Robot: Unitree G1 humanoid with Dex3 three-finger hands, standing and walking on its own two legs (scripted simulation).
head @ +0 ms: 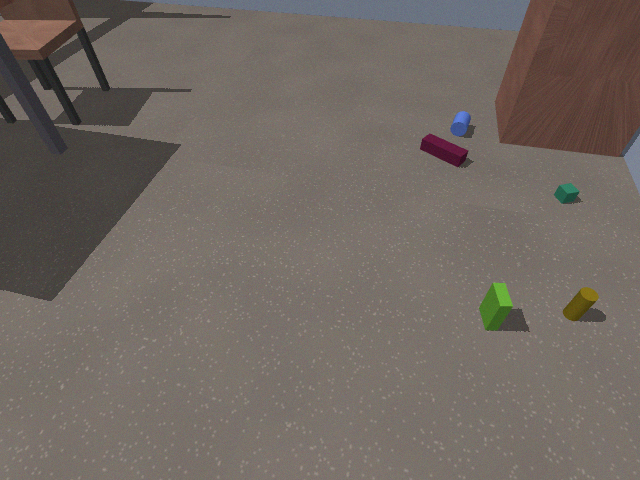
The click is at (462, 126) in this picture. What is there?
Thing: lying can
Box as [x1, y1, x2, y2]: [450, 111, 470, 135]
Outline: 464,111 458,112 456,114 451,125 450,130 455,135 463,134 468,125 470,116 468,113
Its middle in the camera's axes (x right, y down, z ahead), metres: +0.81 -0.62 +2.17
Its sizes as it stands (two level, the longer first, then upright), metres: 0.121 0.087 0.087
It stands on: the floor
